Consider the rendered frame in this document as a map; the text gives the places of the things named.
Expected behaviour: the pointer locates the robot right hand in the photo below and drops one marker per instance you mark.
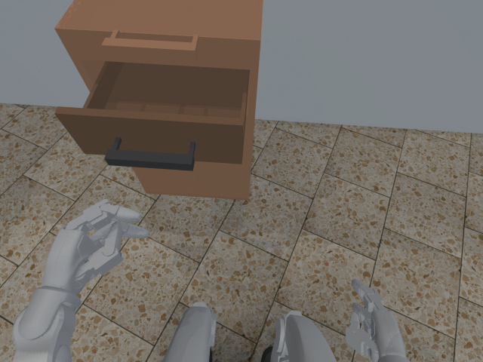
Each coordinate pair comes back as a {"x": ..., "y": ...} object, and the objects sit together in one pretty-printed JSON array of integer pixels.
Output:
[{"x": 381, "y": 335}]

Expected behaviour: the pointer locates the robot left forearm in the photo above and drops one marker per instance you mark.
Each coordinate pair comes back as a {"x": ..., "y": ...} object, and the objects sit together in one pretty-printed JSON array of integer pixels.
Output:
[{"x": 42, "y": 331}]

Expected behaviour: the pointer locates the drawer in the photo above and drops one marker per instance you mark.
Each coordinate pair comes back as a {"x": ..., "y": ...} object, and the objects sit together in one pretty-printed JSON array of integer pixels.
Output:
[{"x": 163, "y": 108}]

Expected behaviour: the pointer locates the left robot thigh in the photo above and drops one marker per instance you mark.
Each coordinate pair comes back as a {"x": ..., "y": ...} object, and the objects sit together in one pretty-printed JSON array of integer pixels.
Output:
[{"x": 194, "y": 336}]

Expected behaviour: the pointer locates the cabinet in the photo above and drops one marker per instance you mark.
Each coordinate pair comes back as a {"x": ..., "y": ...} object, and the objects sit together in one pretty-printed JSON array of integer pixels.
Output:
[{"x": 228, "y": 35}]

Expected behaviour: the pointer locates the handle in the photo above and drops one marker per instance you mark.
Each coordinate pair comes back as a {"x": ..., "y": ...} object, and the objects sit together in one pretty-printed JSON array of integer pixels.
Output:
[
  {"x": 150, "y": 49},
  {"x": 157, "y": 160}
]

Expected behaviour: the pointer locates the robot left hand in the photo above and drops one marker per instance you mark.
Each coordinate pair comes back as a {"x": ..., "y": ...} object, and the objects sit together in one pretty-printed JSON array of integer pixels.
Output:
[{"x": 65, "y": 266}]

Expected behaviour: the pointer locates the robot right shin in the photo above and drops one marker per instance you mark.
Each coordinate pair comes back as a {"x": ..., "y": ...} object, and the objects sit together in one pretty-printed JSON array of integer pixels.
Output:
[{"x": 274, "y": 356}]

